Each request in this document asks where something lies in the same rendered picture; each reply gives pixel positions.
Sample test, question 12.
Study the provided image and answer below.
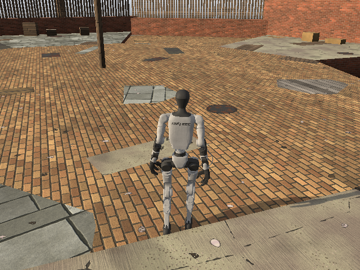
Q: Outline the robot right upper arm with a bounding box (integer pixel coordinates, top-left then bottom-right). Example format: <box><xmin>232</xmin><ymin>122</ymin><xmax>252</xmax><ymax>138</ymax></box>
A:
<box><xmin>193</xmin><ymin>114</ymin><xmax>205</xmax><ymax>147</ymax></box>

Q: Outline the robot left upper arm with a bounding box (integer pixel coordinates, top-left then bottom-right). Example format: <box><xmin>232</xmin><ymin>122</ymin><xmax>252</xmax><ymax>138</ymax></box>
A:
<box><xmin>156</xmin><ymin>113</ymin><xmax>170</xmax><ymax>145</ymax></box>

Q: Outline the robot left hand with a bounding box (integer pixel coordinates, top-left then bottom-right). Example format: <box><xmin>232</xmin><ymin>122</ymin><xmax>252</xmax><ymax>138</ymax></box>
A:
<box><xmin>149</xmin><ymin>161</ymin><xmax>161</xmax><ymax>175</ymax></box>

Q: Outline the right robot forearm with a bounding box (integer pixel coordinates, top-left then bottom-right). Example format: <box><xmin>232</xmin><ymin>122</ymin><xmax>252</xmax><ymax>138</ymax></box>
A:
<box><xmin>199</xmin><ymin>139</ymin><xmax>209</xmax><ymax>170</ymax></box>

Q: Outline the robot left foot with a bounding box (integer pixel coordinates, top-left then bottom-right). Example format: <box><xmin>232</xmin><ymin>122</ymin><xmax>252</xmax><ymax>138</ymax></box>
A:
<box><xmin>163</xmin><ymin>223</ymin><xmax>171</xmax><ymax>235</ymax></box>

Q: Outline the humanoid robot torso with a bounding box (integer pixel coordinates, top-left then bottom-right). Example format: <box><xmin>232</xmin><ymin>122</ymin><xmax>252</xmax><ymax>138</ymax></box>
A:
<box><xmin>168</xmin><ymin>113</ymin><xmax>195</xmax><ymax>169</ymax></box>

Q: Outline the robot right hand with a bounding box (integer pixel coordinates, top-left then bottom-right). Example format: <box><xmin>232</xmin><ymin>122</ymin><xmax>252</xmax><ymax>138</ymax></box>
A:
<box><xmin>196</xmin><ymin>169</ymin><xmax>210</xmax><ymax>186</ymax></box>

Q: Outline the left robot forearm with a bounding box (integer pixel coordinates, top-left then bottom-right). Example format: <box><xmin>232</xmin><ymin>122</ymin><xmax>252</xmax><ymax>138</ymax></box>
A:
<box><xmin>150</xmin><ymin>136</ymin><xmax>161</xmax><ymax>163</ymax></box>

